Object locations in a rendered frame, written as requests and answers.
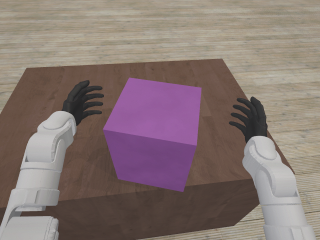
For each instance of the pedestal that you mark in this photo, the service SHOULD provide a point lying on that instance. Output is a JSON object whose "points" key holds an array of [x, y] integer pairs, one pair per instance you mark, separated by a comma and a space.
{"points": [[93, 203]]}

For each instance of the left robot hand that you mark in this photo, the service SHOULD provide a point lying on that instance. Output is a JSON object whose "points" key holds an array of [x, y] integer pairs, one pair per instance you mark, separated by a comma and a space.
{"points": [[75, 102]]}

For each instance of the robot right forearm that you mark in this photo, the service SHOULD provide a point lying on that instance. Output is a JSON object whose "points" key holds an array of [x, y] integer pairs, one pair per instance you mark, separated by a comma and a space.
{"points": [[277, 191]]}

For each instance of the right robot hand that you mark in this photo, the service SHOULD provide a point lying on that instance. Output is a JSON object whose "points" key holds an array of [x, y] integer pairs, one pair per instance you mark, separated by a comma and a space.
{"points": [[255, 124]]}

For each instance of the robot left forearm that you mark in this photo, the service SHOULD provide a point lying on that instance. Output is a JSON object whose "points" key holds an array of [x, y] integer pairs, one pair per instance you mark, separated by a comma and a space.
{"points": [[42, 164]]}

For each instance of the left robot upper arm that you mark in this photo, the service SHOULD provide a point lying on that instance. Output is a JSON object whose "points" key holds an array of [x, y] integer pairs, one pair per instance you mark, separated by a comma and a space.
{"points": [[31, 228]]}

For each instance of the carton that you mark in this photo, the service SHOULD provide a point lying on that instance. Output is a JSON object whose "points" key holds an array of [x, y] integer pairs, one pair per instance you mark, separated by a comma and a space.
{"points": [[152, 133]]}

